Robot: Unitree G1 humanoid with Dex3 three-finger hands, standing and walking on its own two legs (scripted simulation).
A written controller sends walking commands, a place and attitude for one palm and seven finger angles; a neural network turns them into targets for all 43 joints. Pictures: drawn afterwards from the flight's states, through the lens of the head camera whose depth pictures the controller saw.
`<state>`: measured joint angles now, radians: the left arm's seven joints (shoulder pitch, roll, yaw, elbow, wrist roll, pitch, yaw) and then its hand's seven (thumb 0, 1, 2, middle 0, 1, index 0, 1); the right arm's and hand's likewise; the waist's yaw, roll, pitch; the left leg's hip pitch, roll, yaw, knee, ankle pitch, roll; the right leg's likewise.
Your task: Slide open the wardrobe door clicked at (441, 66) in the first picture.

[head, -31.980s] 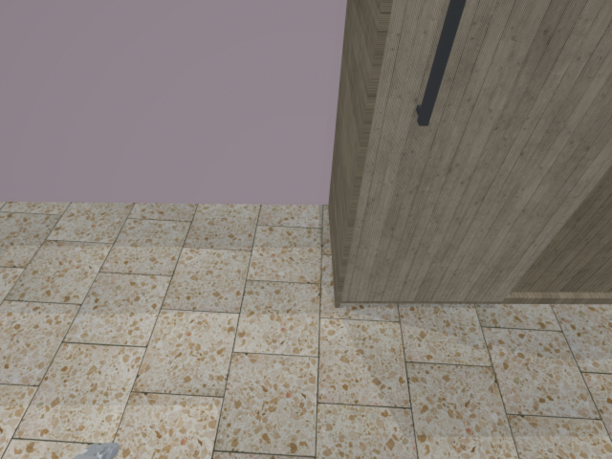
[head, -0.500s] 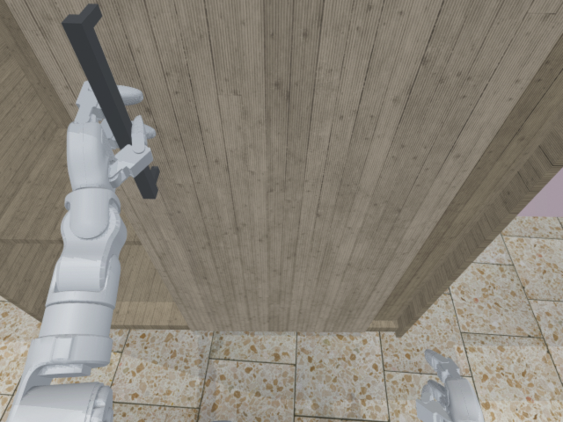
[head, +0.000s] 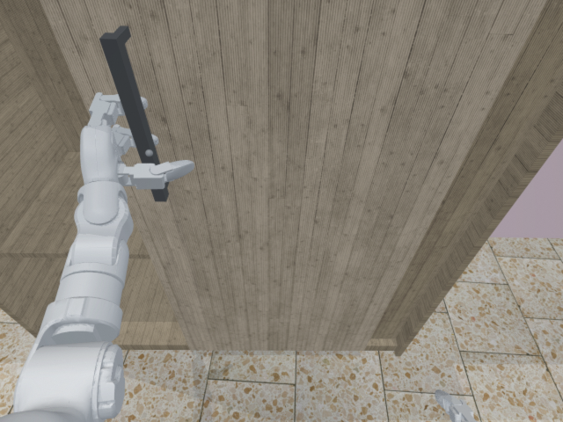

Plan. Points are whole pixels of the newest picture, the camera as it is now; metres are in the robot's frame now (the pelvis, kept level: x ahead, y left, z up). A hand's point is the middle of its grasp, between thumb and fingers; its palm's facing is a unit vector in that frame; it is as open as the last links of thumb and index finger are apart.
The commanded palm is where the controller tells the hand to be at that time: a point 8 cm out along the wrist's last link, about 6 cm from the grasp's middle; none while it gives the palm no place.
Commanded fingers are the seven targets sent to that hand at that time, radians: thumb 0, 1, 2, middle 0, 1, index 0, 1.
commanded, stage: loosen the grip on the handle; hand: left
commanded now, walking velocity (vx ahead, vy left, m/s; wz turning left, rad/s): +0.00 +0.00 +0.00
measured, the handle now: (144, 125) +0.47 +0.22 +0.20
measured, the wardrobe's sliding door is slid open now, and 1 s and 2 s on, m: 0.45 0.45 0.45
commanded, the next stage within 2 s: slip the hand off the handle in 0.26 s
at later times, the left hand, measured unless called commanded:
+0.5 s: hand (155, 153) +0.42 +0.20 +0.18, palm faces +0.24 -0.96 -0.13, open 14.8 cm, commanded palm +0.39 +0.26 +0.18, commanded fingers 0.00 -0.55 0.20 -0.25 -1.15 -0.25 -1.15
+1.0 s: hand (91, 157) +0.41 +0.28 +0.18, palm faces +0.31 -0.94 -0.14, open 14.7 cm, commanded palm +0.37 +0.31 +0.18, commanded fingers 0.00 -0.55 0.20 -0.25 -1.15 -0.25 -1.15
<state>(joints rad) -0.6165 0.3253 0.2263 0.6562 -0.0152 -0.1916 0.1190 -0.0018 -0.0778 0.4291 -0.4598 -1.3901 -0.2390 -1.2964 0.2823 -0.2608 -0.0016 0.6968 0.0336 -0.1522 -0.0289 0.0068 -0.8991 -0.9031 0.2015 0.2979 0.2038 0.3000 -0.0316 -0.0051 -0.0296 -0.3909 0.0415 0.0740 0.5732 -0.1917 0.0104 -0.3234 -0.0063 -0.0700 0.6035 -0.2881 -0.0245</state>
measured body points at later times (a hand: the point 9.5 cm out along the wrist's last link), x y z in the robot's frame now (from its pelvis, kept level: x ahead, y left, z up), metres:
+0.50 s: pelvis +0.03 +0.01 +0.00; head +0.03 +0.00 +0.45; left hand +0.40 +0.25 +0.19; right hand +0.16 -0.24 -0.10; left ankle +0.07 +0.11 -0.73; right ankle +0.02 -0.10 -0.73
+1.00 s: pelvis +0.03 +0.00 +0.00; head +0.05 +0.00 +0.45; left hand +0.39 +0.33 +0.19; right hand +0.15 -0.27 -0.10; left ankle +0.07 +0.11 -0.73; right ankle +0.02 -0.10 -0.73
